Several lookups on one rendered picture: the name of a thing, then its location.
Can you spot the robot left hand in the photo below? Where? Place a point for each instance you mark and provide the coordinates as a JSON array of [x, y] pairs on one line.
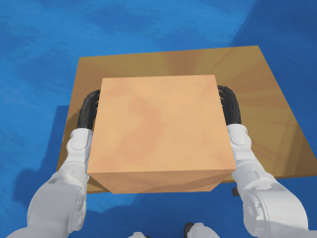
[[88, 110]]

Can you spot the robot left forearm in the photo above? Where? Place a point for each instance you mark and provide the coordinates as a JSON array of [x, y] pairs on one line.
[[74, 169]]

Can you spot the robot right forearm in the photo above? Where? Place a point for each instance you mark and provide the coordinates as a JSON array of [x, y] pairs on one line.
[[249, 174]]

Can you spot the right robot foot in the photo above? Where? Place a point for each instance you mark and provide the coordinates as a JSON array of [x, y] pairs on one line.
[[187, 228]]

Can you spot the robot left upper arm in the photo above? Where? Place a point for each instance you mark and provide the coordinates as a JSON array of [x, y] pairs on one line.
[[58, 210]]

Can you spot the table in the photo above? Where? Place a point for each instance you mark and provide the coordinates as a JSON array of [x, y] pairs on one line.
[[277, 139]]

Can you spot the robot right upper arm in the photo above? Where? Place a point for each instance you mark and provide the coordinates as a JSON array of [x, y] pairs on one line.
[[275, 214]]

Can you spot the right robot shin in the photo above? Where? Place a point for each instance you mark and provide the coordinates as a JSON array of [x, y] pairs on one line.
[[197, 225]]

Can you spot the robot right hand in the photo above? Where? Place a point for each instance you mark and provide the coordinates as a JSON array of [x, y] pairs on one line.
[[231, 110]]

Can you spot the carton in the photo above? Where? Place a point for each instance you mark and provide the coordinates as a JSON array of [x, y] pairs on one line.
[[157, 134]]

